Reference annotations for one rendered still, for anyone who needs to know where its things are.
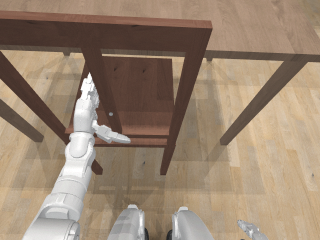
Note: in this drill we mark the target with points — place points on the robot left thigh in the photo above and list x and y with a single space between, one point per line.
129 225

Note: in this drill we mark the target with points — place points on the robot left forearm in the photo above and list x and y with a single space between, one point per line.
66 198

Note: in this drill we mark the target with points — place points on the robot left upper arm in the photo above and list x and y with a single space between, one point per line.
54 229

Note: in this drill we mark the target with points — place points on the right robot shin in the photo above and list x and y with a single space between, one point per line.
180 209

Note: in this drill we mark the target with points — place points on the chair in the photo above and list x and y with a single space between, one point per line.
139 91

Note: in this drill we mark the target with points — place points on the table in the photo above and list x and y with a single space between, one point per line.
269 30

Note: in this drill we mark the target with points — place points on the robot left hand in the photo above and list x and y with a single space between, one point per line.
85 113

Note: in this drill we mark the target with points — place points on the robot right hand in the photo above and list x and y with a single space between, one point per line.
251 230

